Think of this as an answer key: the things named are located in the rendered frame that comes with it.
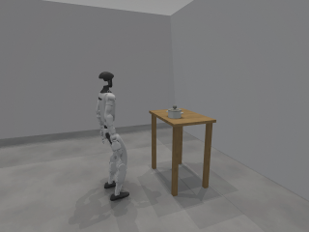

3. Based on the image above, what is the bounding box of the pot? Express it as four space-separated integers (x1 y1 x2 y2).
166 110 183 119

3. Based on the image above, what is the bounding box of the right robot forearm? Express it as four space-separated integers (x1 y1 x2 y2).
106 115 118 142

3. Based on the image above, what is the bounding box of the robot right hand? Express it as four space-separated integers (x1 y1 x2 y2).
111 141 123 159

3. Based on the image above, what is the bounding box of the left robot upper arm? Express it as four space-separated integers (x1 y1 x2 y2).
96 100 100 115

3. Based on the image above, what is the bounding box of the robot left hand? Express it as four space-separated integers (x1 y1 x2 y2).
99 130 109 144

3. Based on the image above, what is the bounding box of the right robot upper arm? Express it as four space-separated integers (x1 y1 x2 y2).
104 93 116 121

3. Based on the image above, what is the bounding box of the left robot forearm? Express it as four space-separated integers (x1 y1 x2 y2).
97 114 104 131

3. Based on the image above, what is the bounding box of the table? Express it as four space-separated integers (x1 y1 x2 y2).
149 108 216 196

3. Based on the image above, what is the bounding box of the lid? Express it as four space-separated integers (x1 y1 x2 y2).
167 108 182 112

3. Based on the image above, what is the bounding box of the left robot foot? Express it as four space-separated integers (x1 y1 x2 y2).
104 181 116 189

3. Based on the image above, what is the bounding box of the left robot shin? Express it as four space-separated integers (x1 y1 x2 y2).
108 158 120 184

